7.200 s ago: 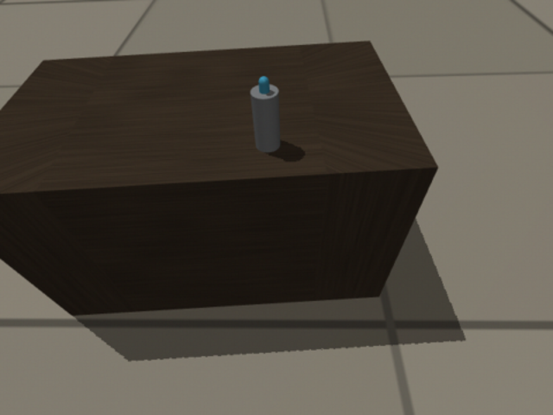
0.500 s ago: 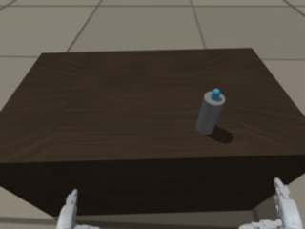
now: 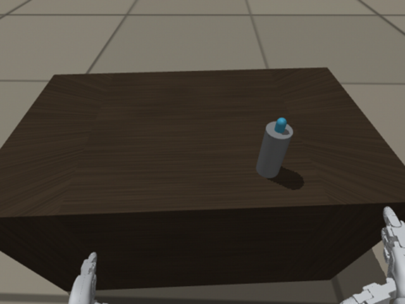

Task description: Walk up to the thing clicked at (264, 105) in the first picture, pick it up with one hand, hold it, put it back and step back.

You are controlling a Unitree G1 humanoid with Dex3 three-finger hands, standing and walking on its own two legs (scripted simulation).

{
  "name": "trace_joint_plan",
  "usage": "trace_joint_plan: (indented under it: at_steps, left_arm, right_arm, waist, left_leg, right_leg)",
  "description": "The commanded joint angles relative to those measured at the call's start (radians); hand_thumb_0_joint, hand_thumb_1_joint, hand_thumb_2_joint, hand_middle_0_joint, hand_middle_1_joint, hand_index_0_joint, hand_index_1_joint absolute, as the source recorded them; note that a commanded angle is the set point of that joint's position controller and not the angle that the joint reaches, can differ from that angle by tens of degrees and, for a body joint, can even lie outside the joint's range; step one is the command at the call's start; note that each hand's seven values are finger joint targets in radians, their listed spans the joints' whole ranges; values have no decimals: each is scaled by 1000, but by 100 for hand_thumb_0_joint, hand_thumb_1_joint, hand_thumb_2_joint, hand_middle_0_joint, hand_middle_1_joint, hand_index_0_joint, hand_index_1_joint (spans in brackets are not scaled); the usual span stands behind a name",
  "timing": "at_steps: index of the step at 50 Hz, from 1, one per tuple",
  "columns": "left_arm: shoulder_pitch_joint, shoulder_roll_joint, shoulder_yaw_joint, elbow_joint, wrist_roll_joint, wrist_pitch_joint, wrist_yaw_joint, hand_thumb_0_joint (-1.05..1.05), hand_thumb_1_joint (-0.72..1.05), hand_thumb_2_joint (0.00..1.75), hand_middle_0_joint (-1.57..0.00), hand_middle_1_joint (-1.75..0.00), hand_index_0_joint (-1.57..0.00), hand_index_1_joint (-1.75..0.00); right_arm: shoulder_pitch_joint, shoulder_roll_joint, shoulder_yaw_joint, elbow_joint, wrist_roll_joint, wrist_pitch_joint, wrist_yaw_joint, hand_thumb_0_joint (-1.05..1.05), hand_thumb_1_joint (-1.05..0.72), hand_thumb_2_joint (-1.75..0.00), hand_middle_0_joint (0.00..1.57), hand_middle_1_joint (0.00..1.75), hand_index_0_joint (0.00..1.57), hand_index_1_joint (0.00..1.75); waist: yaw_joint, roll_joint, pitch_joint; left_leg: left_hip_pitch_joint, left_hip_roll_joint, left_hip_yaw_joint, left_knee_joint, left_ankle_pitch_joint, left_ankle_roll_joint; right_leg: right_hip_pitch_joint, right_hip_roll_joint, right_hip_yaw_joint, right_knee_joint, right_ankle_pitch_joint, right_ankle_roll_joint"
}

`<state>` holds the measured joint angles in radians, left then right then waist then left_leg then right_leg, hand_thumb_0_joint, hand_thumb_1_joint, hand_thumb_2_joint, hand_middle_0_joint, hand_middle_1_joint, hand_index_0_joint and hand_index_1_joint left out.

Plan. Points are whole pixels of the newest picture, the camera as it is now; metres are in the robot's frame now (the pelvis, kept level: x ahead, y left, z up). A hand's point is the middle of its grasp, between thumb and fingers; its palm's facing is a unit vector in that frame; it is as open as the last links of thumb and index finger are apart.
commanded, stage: rise first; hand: right
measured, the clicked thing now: (274, 146) +0.49 -0.17 +0.02
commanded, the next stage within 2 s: go down in 0.50 s
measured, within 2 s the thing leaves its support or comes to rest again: neither
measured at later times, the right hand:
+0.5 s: hand (377, 262) +0.17 -0.26 +0.06, palm faces +0.32 +0.87 -0.38, open 17.6 cm
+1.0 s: hand (386, 224) +0.23 -0.29 +0.09, palm faces +0.31 +0.92 -0.24, open 17.6 cm
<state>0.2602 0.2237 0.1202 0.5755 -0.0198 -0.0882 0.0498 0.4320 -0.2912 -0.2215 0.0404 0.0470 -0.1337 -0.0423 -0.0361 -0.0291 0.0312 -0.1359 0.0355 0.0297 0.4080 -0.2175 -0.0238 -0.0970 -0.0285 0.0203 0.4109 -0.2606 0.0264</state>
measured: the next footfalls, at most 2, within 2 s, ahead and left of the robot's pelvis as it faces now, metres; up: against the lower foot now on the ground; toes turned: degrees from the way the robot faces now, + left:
none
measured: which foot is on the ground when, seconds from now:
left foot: down 0.00-1.00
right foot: down 0.00-1.00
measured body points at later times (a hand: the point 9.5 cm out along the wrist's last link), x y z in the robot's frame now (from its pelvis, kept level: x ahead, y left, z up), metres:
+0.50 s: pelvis -0.01 +0.00 +0.00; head -0.02 +0.01 +0.45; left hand +0.15 +0.26 -0.08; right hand +0.15 -0.31 +0.08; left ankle +0.00 +0.13 -0.74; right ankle -0.02 -0.14 -0.74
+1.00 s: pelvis -0.01 +0.01 +0.00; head -0.02 +0.01 +0.45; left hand +0.16 +0.27 -0.08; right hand +0.21 -0.34 +0.10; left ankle +0.00 +0.13 -0.74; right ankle -0.02 -0.14 -0.74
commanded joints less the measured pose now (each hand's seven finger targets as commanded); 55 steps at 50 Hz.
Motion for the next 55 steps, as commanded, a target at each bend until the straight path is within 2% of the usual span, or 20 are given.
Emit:
trace_joint_plan:
  at_steps: [1, 4, 6, 9, 14, 16, 18, 20, 22, 24, 28, 30, 31, 32, 33, 36, 38, 45, 50, 55]
  left_arm:
    - [-53, 143, 77, -128, -2, -57, 11, 0, -56, 6, -5, -5, -5, -6]
    - [-74, 97, 32, -129, -3, -64, 0, 0, -56, 6, -5, -5, -5, -6]
    - [-87, 152, 85, -155, -2, -72, 7, 0, -57, 6, -5, -5, -4, -6]
    - [-85, 93, 33, -125, -3, -78, -3, 0, -56, 6, -5, -5, -5, -6]
    - [-101, 152, 87, -136, 2, -86, 5, 0, -57, 7, -5, -5, -5, -6]
    - [-110, 112, 47, -146, 2, -89, 0, 0, -56, 7, -5, -6, -5, -6]
    - [-75, 154, 101, -113, 3, -90, 7, 0, -57, 7, -5, -6, -5, -6]
    - [-91, 102, 45, -136, 0, -95, -3, 0, -56, 7, -5, -6, -5, -6]
    - [-64, 136, 92, -112, 0, -92, 1, 0, -56, 8, -5, -6, -5, -7]
    - [-63, 104, 54, -86, 1, -91, -7, 0, -57, 8, -5, -6, -5, -6]
    - [-83, 142, 91, -101, 3, -94, -2, 0, -57, 8, -5, -6, -5, -7]
    - [-99, 94, 51, -86, 1, -93, -7, 0, -50, 1, -6, -5, -7, -4]
    - [-158, 69, 26, -75, 28, -97, -17, 0, -58, 9, -6, -6, -5, -7]
    - [-91, 170, 132, -68, 0, -91, 3, 0, -50, 1, -6, -5, -7, -4]
    - [-138, 124, 70, -56, 32, -94, -13, 0, -54, 4, -5, -5, -5, -5]
    - [-160, 155, 96, -46, 28, -91, -5, 0, -55, 4, -5, -4, -4, -5]
    - [-182, 107, 50, -67, 26, -82, -5, 0, -55, 4, -5, -4, -4, -5]
    - [-175, 145, 59, -21, 10, -87, 50, 0, -54, 3, -5, -4, -5, -4]
    - [-165, 64, -65, 27, -6, -91, 77, 0, -54, 3, -5, -4, -5, -4]
    - [-174, 177, -16, -8, -7, -119, 94, 0, -54, 3, -5, -4, -5, -4]
  right_arm:
    - [-44, -173, -112, -202, 4, -78, -10, 0, 60, -3, 4, 6, 5, 6]
    - [-63, -182, -123, -245, 3, -95, -6, 0, 60, -3, 4, 6, 5, 6]
    - [-64, -192, -138, -242, 4, -103, -7, 0, 60, -3, 4, 6, 5, 6]
    - [-75, -189, -136, -291, 4, -123, -5, 0, 58, -4, 4, 6, 5, 6]
    - [-62, -189, -140, -265, 0, -131, -4, 0, 57, -4, 4, 6, 5, 6]
    - [-67, -187, -141, -284, 0, -138, -3, 0, 59, -4, 4, 6, 5, 6]
    - [-79, -204, -156, -297, 1, -143, -6, 0, 58, -4, 4, 6, 5, 6]
    - [-57, -182, -141, -286, 2, -147, 0, 0, 59, -4, 4, 6, 5, 6]
    - [-40, -204, -171, -272, 1, -150, -2, 0, 58, -5, 4, 6, 5, 6]
    - [-36, -203, -171, -282, 0, -153, 1, 0, 58, -5, 4, 6, 5, 6]
    - [-29, -195, -164, -271, 1, -154, 2, 0, 58, -5, 4, 6, 5, 6]
    - [-71, -217, -189, -324, 1, -167, 0, 0, 49, -5, 5, 6, 5, 6]
    - [-66, -123, -144, -384, -7, -198, 11, 0, 49, -7, 5, 6, 5, 6]
    - [-24, -250, -226, -221, 3, -163, -4, 0, 48, -5, 5, 6, 5, 6]
    - [-86, -149, -170, -382, -2, -201, 9, 0, 56, -2, 5, 5, 5, 5]
    - [-109, -183, -216, -270, 9, -212, 23, 0, 59, -3, 4, 5, 5, 5]
    - [-156, -205, -238, -242, 15, -219, 38, 0, 57, -3, 4, 5, 5, 5]
    - [-478, -333, -305, -89, 98, -211, 164, 0, 61, -3, 4, 5, 5, 5]
    - [-614, -388, -306, 122, 167, -159, 319, 0, 61, -2, 4, 5, 5, 5]
    - [-736, -458, -340, 265, 230, -119, 428, 0, 61, -2, 4, 5, 5, 5]
  waist:
    - [7, 4, -34]
    - [-7, -2, -29]
    - [6, 20, -36]
    - [-12, -32, -41]
    - [8, 2, -57]
    - [-6, 0, -50]
    - [5, -14, -55]
    - [-12, -7, -39]
    - [-5, -10, -46]
    - [-21, -19, -47]
    - [1, 3, -52]
    - [-18, -28, -46]
    - [-6, -17, -104]
    - [-7, -1, -42]
    - [6, -3, -101]
    - [16, 31, -65]
    - [14, 29, -75]
    - [53, -3, -111]
    - [45, -48, -138]
    - [42, -40, -193]
  left_leg:
    - [25, -23, 43, -59, 131, 18]
    - [22, -23, 44, -66, 90, 19]
    - [19, -22, 45, -68, 82, 18]
    - [30, -22, 46, -56, 94, 24]
    - [30, -25, 48, -59, 92, 21]
    - [30, -24, 49, -61, 80, 22]
    - [25, -26, 50, -58, 92, 23]
    - [30, -23, 50, -60, 82, 22]
    - [28, -23, 51, -60, 81, 22]
    - [36, -23, 52, -57, 101, 25]
    - [33, -27, 52, -56, 110, 23]
    - [33, -21, 48, -59, 93, 24]
    - [16, -30, 39, -37, 115, 16]
    - [32, -19, 48, -57, 111, 21]
    - [7, -33, 42, -34, 116, 14]
    - [-19, -34, 43, -35, 69, 13]
    - [-23, -27, 33, -44, 45, 11]
    - [-45, -13, 8, -46, 81, 5]
    - [-47, -7, 3, -28, 117, 8]
    - [-42, -21, 30, 1, 152, 19]
  right_leg:
    - [-53, 36, -62, -66, 182, -34]
    - [-64, 39, -61, -71, 150, -34]
    - [-53, 38, -59, -75, 138, -36]
    - [-60, 38, -57, -72, 153, -30]
    - [-53, 37, -53, -72, 147, -32]
    - [-56, 37, -53, -74, 141, -33]
    - [-51, 36, -52, -76, 151, -31]
    - [-59, 39, -55, -75, 142, -33]
    - [-55, 38, -55, -76, 143, -33]
    - [-62, 38, -54, -76, 165, -31]
    - [-55, 33, -53, -73, 171, -32]
    - [-64, 40, -54, -74, 156, -31]
    - [-50, 39, -41, -46, 164, -31]
    - [-62, 38, -55, -64, 171, -33]
    - [-54, 36, -35, -47, 159, -32]
    - [-85, 34, -31, -50, 106, -35]
    - [-93, 43, -33, -45, 80, -38]
    - [-66, 50, -26, -28, 84, -44]
    - [-84, 50, -19, -18, 120, -42]
    - [-90, 37, -9, -18, 160, -32]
